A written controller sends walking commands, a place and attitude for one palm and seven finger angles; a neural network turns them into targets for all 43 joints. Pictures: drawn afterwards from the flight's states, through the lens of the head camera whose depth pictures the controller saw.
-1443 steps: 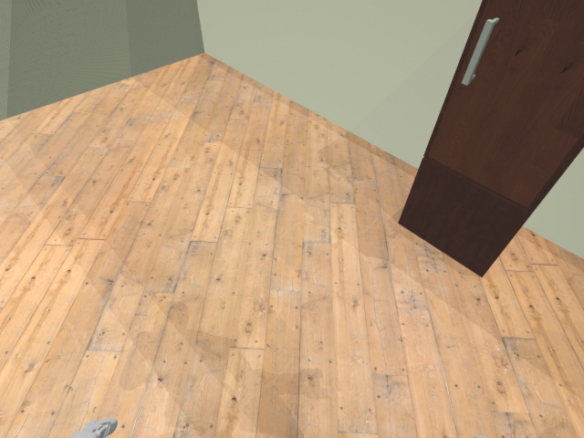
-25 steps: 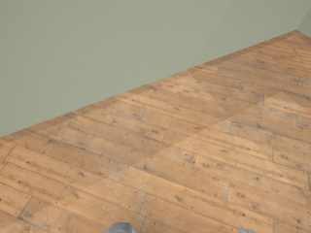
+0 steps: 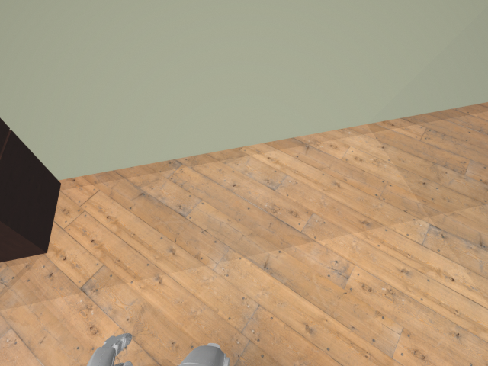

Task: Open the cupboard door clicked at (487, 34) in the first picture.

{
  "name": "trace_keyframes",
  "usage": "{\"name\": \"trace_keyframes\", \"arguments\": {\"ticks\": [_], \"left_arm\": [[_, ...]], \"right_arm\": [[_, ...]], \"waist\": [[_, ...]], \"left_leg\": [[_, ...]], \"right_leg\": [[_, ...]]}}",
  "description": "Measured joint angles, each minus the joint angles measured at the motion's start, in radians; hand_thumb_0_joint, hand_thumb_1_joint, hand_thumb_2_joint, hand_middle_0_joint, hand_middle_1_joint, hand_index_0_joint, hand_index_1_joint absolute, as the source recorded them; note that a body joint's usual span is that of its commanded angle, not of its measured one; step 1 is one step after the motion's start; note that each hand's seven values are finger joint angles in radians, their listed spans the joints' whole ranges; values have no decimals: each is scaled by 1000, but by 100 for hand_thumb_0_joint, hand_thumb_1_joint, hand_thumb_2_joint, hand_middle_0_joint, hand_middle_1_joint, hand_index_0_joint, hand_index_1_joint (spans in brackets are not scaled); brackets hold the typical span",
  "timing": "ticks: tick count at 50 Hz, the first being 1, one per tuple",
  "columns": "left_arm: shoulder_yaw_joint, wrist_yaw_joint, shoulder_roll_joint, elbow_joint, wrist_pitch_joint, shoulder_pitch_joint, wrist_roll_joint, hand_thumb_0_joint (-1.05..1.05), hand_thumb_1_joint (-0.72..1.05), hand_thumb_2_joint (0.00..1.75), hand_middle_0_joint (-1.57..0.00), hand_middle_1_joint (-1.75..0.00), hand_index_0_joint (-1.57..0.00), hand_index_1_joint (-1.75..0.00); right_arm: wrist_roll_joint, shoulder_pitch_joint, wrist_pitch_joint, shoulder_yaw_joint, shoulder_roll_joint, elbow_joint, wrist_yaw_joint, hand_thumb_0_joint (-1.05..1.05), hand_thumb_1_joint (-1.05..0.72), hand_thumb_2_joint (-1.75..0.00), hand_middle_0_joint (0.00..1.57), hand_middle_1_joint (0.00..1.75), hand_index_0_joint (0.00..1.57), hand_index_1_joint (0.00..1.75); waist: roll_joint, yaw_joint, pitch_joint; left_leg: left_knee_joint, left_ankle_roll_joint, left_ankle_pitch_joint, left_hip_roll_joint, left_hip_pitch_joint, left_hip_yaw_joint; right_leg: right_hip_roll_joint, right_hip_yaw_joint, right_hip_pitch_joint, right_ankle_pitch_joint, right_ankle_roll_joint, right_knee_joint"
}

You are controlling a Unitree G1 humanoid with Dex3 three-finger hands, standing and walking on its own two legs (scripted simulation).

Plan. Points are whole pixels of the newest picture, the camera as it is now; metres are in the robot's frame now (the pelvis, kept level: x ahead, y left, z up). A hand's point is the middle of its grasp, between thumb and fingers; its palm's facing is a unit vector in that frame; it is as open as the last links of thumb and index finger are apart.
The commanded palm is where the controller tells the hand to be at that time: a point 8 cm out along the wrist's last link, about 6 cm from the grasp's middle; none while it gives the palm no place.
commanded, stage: turn to face it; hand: left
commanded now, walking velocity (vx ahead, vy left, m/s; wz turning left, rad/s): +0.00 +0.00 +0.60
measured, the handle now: out of the picture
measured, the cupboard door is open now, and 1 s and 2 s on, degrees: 49 49 49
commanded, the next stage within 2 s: take the last steps up to it in 1.58 s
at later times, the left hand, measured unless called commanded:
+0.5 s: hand out of the picture +0.02 +0.23 -0.16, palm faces +0.33 -0.91 -0.27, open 7.4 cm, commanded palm none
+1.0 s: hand out of the picture -0.06 +0.18 -0.19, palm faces +0.61 -0.77 -0.21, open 7.4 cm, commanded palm none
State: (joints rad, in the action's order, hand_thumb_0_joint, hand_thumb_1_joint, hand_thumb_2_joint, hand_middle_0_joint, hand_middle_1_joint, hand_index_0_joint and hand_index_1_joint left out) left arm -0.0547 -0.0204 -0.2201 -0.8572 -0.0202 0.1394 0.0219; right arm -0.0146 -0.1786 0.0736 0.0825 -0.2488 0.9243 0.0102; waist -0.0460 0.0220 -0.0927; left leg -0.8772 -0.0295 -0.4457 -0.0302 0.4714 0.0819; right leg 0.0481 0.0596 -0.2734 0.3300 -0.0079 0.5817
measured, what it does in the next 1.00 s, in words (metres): steps on the spot, turning left: left foot, then right foot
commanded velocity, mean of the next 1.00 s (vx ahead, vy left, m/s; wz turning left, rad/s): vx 0.00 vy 0.00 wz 0.60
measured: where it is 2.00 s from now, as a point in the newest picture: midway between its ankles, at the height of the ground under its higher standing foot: outside the picture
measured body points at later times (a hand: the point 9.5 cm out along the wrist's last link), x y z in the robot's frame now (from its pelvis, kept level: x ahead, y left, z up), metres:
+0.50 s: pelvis +0.00 +0.00 +0.00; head +0.05 +0.02 +0.45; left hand +0.00 +0.28 -0.14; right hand +0.18 -0.22 -0.13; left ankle +0.01 +0.12 -0.73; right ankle +0.03 -0.15 -0.68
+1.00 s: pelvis +0.02 -0.01 -0.01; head +0.05 +0.05 +0.44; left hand -0.09 +0.23 -0.17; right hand +0.27 -0.15 -0.13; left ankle -0.02 +0.08 -0.73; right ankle +0.06 -0.15 -0.69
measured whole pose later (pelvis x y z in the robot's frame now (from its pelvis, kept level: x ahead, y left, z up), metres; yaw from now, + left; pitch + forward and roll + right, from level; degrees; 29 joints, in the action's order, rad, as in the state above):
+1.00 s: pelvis +0.02 -0.01 -0.01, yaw +37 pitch +0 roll +1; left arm -0.06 -0.01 -0.24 -0.92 -0.06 0.22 0.01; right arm -0.02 -0.10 0.03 0.06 -0.23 0.89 0.02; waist 0.07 -0.01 -0.12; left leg -0.65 0.04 -0.30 -0.01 0.35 -0.07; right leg 0.15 0.11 -0.37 0.55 -0.08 0.98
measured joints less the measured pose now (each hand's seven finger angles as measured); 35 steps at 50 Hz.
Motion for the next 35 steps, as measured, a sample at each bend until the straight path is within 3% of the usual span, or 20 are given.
{"name": "trace_keyframes", "arguments": {"ticks": [2, 4, 10, 13, 14, 16, 20, 25, 30, 32, 35], "left_arm": [[7, -4, 16, -4, 0, 16, -1, 1, 91, 90, -20, -30, -20, -30], [12, -5, 24, -11, 0, 32, -1, 1, 91, 90, -20, -30, -20, -30], [16, 3, 24, -29, 4, 66, 5, 1, 90, 90, -20, -30, -21, -30], [10, 9, 12, -36, -1, 91, -1, 1, 90, 90, -20, -30, -21, -30], [6, 12, 5, -40, -8, 94, -5, 1, 90, 90, -20, -30, -21, -30], [-4, 9, -19, -54, -35, 80, -7, 1, 90, 90, -20, -30, -21, -30], [-21, 9, -41, -66, -55, 55, -3, 1, 91, 90, -20, -30, -20, -30], [-22, 14, -39, -41, -44, 30, -6, 1, 91, 90, -20, -30, -20, -30], [-17, 14, -36, -7, -14, 34, -5, 1, 91, 90, -20, -30, -20, -30], [-12, 6, -18, -7, -3, 34, 2, 1, 91, 90, -20, -30, -20, -30], [1, -1, 11, -10, -4, 51, 2, 1, 91, 90, -20, -30, -20, -30]], "right_arm": [[-2, 4, 5, 5, -10, 7, 5, 1, -90, -90, 20, 30, 20, 30], [1, 9, 8, 5, -10, 9, 9, 1, -91, -90, 20, 30, 20, 30], [7, 40, 1, -9, 3, -4, 17, 1, -91, -90, 19, 30, 19, 30], [5, 55, -14, -17, -1, -23, 20, 1, -91, -90, 19, 30, 19, 30], [2, 57, -25, -15, -3, -32, 19, 1, -91, -90, 19, 30, 19, 30], [-2, 69, -39, -20, 10, -37, 11, 1, -91, -90, 19, 30, 20, 30], [-8, 59, -42, -30, 25, -43, -5, 0, -90, -90, 20, 30, 20, 30], [-12, 47, -33, -32, 25, -35, -8, 0, -90, -90, 20, 30, 20, 30], [-6, 27, -13, -20, 24, -30, -2, 1, -90, -90, 20, 30, 20, 30], [-1, 34, -2, -8, 11, -19, 1, 1, -90, -90, 20, 30, 20, 30], [-3, 34, 7, 3, -5, -10, 9, 1, -90, -90, 20, 30, 20, 30]], "waist": [[4, 4, -5], [23, 7, -11], [83, -11, -27], [92, -20, -22], [91, -16, -16], [113, -24, -26], [105, -31, -12], [56, -27, -5], [33, -20, 17], [14, -23, 6], [7, -15, -4]], "left_leg": [[-158, -13, -13, 11, 39, -45], [-193, -27, -11, 28, 39, -86], [81, -29, 10, 52, -72, -158], [267, -9, 144, 49, -154, -173], [280, 27, 230, 47, -143, -166], [222, 58, 189, 32, -114, -155], [267, 49, 176, 27, -118, -114], [335, 38, 230, 27, -128, -53], [286, 10, 213, 8, -81, 4], [124, 4, 58, 0, -23, 7], [-145, -5, -1, 1, 50, -41]], "right_leg": [[17, 25, 29, -10, 3, -24], [38, 46, 55, -18, 2, -50], [90, 116, 78, 10, -12, -30], [110, 152, 51, 63, -30, 59], [114, 147, 19, 96, -45, 134], [97, 64, -63, 200, -60, 332], [54, -7, -172, 155, -68, 509], [25, -34, -160, 120, -66, 355], [0, -31, -22, 40, -42, 12], [1, -10, -22, 21, -11, 21], [24, 32, 18, -4, 0, -12]]}}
